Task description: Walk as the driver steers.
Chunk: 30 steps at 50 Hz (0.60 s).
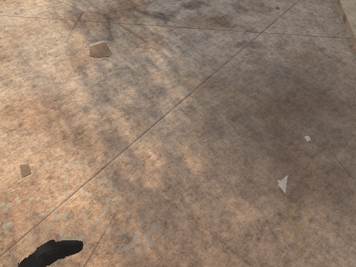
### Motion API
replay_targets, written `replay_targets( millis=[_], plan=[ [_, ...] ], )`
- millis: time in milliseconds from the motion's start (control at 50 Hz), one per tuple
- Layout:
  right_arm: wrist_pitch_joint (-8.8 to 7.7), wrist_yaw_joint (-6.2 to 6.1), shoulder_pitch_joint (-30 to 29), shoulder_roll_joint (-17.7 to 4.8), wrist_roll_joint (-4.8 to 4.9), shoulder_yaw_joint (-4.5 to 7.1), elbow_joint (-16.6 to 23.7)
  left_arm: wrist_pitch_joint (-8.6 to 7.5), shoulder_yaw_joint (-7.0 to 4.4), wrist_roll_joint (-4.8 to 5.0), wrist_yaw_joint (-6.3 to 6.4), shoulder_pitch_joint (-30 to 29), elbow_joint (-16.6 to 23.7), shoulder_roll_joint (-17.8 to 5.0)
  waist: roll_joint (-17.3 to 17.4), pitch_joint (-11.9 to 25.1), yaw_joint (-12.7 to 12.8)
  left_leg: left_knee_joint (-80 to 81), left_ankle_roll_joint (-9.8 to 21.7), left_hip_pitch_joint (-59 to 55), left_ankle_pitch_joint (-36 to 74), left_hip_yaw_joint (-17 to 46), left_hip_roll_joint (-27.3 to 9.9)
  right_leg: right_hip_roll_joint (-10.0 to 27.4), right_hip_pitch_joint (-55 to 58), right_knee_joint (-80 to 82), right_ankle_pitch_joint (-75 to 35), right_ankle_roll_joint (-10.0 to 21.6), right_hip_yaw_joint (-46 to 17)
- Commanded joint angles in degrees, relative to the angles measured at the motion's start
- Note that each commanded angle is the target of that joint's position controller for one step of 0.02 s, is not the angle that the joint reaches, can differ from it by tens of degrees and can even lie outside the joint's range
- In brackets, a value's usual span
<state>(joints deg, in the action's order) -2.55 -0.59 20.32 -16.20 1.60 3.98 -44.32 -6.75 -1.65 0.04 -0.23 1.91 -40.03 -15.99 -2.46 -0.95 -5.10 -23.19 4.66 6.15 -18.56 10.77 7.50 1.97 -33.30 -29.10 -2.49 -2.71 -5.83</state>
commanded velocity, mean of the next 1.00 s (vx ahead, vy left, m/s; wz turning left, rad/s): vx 0.50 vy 0.00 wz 0.04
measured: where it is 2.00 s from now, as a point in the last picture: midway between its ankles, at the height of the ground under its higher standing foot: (164, 156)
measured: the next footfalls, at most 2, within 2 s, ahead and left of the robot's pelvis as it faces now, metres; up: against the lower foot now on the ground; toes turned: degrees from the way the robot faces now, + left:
right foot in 0.06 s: +0.21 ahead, -0.14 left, +0.00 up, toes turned +6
left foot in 0.56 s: +0.44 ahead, +0.15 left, +0.00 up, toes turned +9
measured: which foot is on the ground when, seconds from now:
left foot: down 0.00-0.08, up 0.10-0.54, down 0.56-1.00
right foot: up 0.00-0.04, down 0.06-0.56, up 0.58-1.00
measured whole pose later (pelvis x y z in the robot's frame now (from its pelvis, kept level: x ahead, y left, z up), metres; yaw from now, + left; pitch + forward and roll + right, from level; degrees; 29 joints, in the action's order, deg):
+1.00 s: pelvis +0.53 +0.05 +0.00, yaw -2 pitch +2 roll +2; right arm -4.6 -0.2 19.7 -15.6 0.0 3.6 -48.3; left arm -2.6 -2.3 1.1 -2.7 6.9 -42.2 -15.1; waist -2.6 -0.8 -4.3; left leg -11.8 1.3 -4.5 -18.0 -11.2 2.3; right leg 4.6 -37.9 -37.7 -2.5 1.5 -0.9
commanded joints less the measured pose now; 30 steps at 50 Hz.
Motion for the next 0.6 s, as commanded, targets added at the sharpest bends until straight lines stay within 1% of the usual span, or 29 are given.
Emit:
replay_targets(
  millis=[20, 40, 60, 80, 100, 120, 140, 160, 180, 200, 220, 240, 280, 300, 340, 380, 420, 440, 480, 500, 520, 540, 560, 580, 600],
  plan=[
    [0.11, -0.61, -0.06, -8.53, -0.17, 2.23, 3.13, -1.7, -2.57, 0.45, -0.46, -1.02, 4.35, -7.66, 9.62, 2.0, 3.28, -0.44, 6.19, 0.68, 15.03, 14.18, -14.84, -1.6, 8.87, 2.58, 5.52, 2.25, 0.85],
    [0.24, -0.53, -0.91, -7.47, -0.31, 1.86, 3.58, -1.95, -3.26, 0.25, -0.22, 3.99, 3.1, -8.64, 9.71, 4.08, 6.04, -4.65, 4.87, 1.39, 17.68, 13.52, -12.97, -1.58, 15.96, 5.14, 5.42, 3.96, 1.88],
    [0.0, -0.2, -1.12, -4.38, -0.93, 0.64, 4.26, -2.24, -4.01, -0.79, 0.11, 11.52, 2.1, -10.84, 7.22, 10.98, 9.52, -16.16, 3.05, 4.97, 17.05, 9.82, -10.2, 4.28, 28.77, 3.58, 5.91, 7.38, -2.3],
    [-0.52, -0.14, 5.26, -0.55, -0.7, -0.53, 5.13, -1.9, -5.11, -1.93, 0.43, 19.15, 1.17, -15.35, -4.68, 19.89, 8.85, -35.11, -1.14, 21.12, 1.85, 1.96, -2.55, 16.78, 49.94, 4.02, 11.12, 14.95, -21.54],
    [-1.05, -0.05, 9.52, -2.06, 0.59, -0.85, 5.13, -1.1, -5.49, -0.44, -0.32, 22.59, -1.59, -14.67, -17.37, 21.58, 7.98, -47.52, -2.72, 34.98, -15.58, -0.53, -2.16, 23.46, 55.41, 10.22, 25.51, 20.22, -42.0],
    [-0.98, -0.07, 5.82, -7.37, 1.05, 0.3, 4.02, -0.86, -4.07, 0.32, -0.37, 19.82, -0.42, -8.93, -8.43, 13.29, 9.44, -52.13, -3.03, 39.19, -11.25, 1.34, -5.44, 20.95, 49.27, 12.27, 32.95, 17.8, -37.22],
    [-0.8, -0.07, -0.26, -8.45, 0.4, 0.61, 5.06, -0.35, -3.36, 0.11, -0.3, 16.85, -0.06, -6.76, -3.11, 6.85, 9.79, -52.12, -3.19, 39.24, -6.29, -0.9, -7.39, 17.94, 41.81, 12.57, 28.9, 15.35, -27.59],
    [-0.89, -0.03, -3.81, -7.59, -0.47, 0.55, 6.11, -0.05, -2.89, -0.39, -0.43, 14.34, -0.09, -6.01, -0.64, 2.64, 8.8, -49.27, -3.2, 37.96, -3.13, -1.98, -8.77, 15.2, 34.73, 14.0, 21.56, 14.72, -21.41],
    [-0.96, 0.18, -5.15, -6.72, -0.89, 0.67, 6.55, -0.01, -2.47, -0.7, -0.48, 13.0, -0.39, -4.99, -1.0, 0.52, 7.47, -45.86, -3.08, 36.18, -0.96, -2.32, -10.41, 13.02, 30.46, 15.36, 15.98, 14.28, -16.96],
    [-0.92, 0.45, -4.5, -5.49, -0.71, 0.51, 6.57, -0.08, -2.27, -0.89, -0.55, 12.52, -0.71, -4.64, -2.43, 0.22, 6.24, -43.49, -3.04, 33.52, 0.07, -3.2, -11.33, 11.47, 27.68, 16.68, 12.7, 13.94, -13.78],
    [-0.82, 0.65, -3.72, -4.21, -0.62, 0.22, 6.34, -0.24, -2.28, -0.58, -0.69, 12.71, -1.19, -4.54, -3.3, 0.68, 5.66, -41.43, -3.19, 32.13, 0.54, -4.48, -11.68, 10.66, 26.54, 17.64, 9.78, 14.37, -11.62],
    [-0.73, 0.77, -3.84, -3.33, -0.76, -0.03, 6.46, -0.4, -2.43, -0.17, -0.79, 13.14, -1.68, -5.01, -3.43, 0.8, 5.43, -39.06, -3.48, 31.81, 1.14, -5.51, -12.01, 10.45, 25.97, 18.49, 6.9, 15.05, -9.73],
    [-0.88, 0.85, -7.02, -2.25, -1.3, -0.62, 7.78, -0.44, -2.99, 0.23, -0.7, 13.91, -2.6, -7.05, -2.57, 0.26, 5.8, -32.57, -4.17, 32.76, 4.45, -6.74, -12.93, 10.87, 25.77, 20.09, 2.41, 16.1, -7.13],
    [-1.1, 0.98, -8.76, -1.84, -1.43, -0.93, 8.28, -0.27, -3.15, 0.36, -0.61, 14.21, -2.97, -7.71, -1.98, 0.22, 6.28, -28.67, -4.34, 32.4, 7.4, -7.17, -13.22, 10.65, 25.9, 20.5, 1.15, 16.02, -5.57],
    [-1.59, 1.38, -12.45, -1.15, -1.3, -1.38, 9.06, 0.24, -3.31, 0.65, -0.43, 15.11, -3.74, -8.64, -1.9, -0.13, 7.52, -20.9, -4.43, 30.25, 13.52, -8.37, -12.81, 9.51, 25.63, 20.9, 0.17, 15.04, -2.26],
    [-1.92, 1.76, -16.09, -1.21, -0.97, -1.48, 9.85, 0.7, -3.35, 1.07, -0.36, 16.96, -4.79, -9.38, -2.03, -0.65, 8.88, -15.02, -4.6, 27.4, 17.95, -9.66, -11.61, 8.87, 25.54, 20.59, 0.44, 14.18, -0.15],
    [-2.1, 2.14, -19.19, -1.76, -0.56, -1.37, 10.96, 1.17, -3.38, 1.38, -0.38, 19.34, -6.06, -9.87, -2.2, -1.25, 9.85, -11.83, -4.29, 26.32, 19.11, -10.07, -10.85, 10.03, 27.31, 19.97, 0.96, 13.81, -0.32],
    [-2.18, 2.34, -20.39, -2.1, -0.41, -1.26, 11.56, 1.45, -3.39, 1.5, -0.37, 20.04, -6.59, -10.03, -2.35, -1.65, 9.91, -10.5, -3.77, 26.31, 18.34, -9.98, -10.63, 10.87, 28.75, 19.38, 0.94, 13.48, -0.66],
    [-2.38, 2.74, -21.45, -3.05, -0.34, -0.96, 12.4, 2.05, -3.56, 1.69, -0.21, 20.5, -7.4, -10.66, -2.79, -1.99, 9.19, -8.09, -2.3, 25.45, 15.17, -10.06, -10.14, 12.49, 31.74, 17.62, -0.95, 12.59, -1.18],
    [-2.5, 2.83, -20.4, -3.77, -0.4, -0.65, 12.29, 2.4, -3.68, 1.69, -0.07, 20.29, -7.65, -11.15, -2.99, -1.39, 8.06, -6.83, -1.49, 23.02, 13.71, -10.55, -9.56, 12.83, 32.74, 15.84, -4.09, 11.99, -1.02],
    [-2.58, 2.73, -16.88, -4.84, -0.65, -0.01, 11.41, 2.72, -3.72, 1.78, 0.1, 19.33, -7.65, -11.61, -2.82, 0.56, 5.46, -4.71, -0.39, 17.04, 13.64, -11.89, -8.21, 11.91, 32.63, 11.46, -11.57, 10.99, 0.47],
    [-2.48, 2.33, -9.68, -7.08, -0.98, 1.28, 9.12, 2.9, -3.34, 1.65, 0.24, 19.47, -7.67, -10.76, -1.65, 5.19, 2.06, -3.49, 1.14, 6.24, 14.02, -12.92, -6.98, 9.3, 30.63, 2.69, -18.37, 9.63, 2.96],
    [-2.25, 1.66, 0.48, -10.65, -1.48, 2.58, 7.12, 2.71, -2.23, 0.57, 0.39, 18.86, -6.41, -8.46, 1.77, 12.71, -2.31, -5.46, 4.3, -9.74, 15.2, -5.43, -14.17, 6.57, 21.27, -12.1, -10.44, 7.39, 5.44],
    [-1.75, 1.35, 5.29, -16.79, -2.13, 3.77, 6.29, 1.58, -0.11, -0.14, 0.17, 24.46, -4.6, -2.01, 16.77, 19.91, -0.33, -1.96, 13.26, -29.23, 9.11, 20.06, -28.65, -2.74, -1.58, -34.14, 21.12, 3.25, 7.86],
    [-1.54, 1.53, 6.68, -12.18, -1.26, 2.66, 5.79, 0.43, -0.88, 0.8, -0.13, 23.29, -5.54, -5.73, 15.75, 22.24, -1.79, 4.44, 15.19, -29.12, 1.59, 30.92, -30.22, -2.64, -9.06, -42.78, 35.45, 3.31, 0.4]
  ],
)
Velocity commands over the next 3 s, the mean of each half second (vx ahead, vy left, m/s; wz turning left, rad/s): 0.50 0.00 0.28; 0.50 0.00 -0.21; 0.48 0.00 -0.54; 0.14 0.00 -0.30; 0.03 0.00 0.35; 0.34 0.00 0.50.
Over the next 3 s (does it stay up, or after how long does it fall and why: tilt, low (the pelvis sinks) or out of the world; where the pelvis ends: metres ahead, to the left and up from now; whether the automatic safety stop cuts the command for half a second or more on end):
stays up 1.05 -0.01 0.00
